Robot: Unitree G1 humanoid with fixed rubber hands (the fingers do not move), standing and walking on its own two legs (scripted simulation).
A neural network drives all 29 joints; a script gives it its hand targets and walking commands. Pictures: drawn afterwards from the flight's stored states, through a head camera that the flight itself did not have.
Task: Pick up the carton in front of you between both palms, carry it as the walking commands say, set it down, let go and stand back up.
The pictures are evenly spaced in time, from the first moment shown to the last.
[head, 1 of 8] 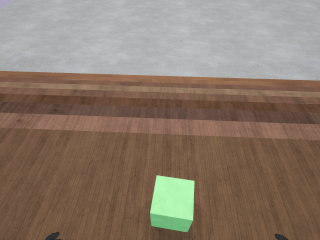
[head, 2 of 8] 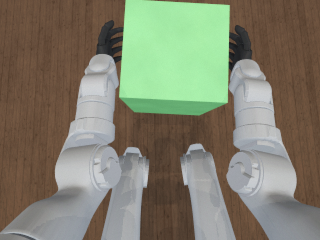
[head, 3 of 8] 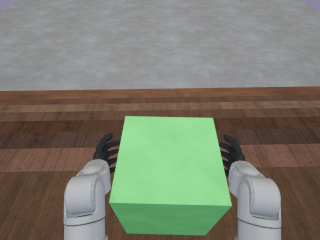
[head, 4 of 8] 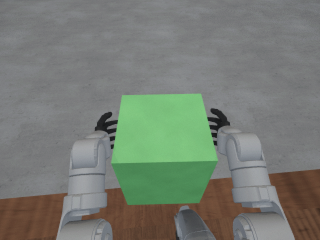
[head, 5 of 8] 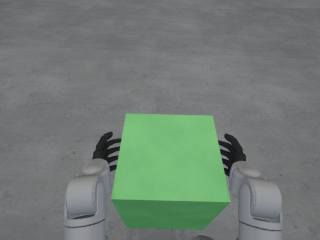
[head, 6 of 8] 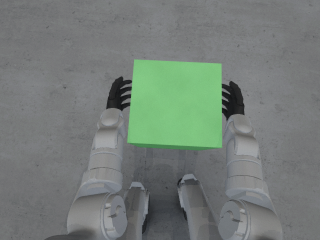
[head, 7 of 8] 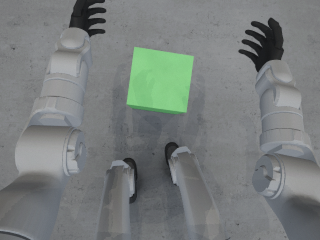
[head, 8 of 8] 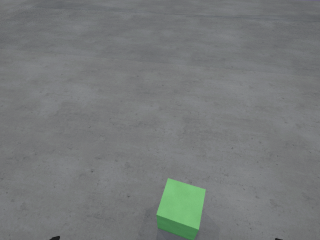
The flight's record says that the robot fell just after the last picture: no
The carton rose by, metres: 0.68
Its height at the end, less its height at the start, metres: -1.23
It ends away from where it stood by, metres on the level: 5.32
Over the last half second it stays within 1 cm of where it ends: yes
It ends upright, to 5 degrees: yes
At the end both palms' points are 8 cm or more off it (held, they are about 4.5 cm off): yes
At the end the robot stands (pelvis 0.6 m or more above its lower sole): yes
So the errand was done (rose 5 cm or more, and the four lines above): yes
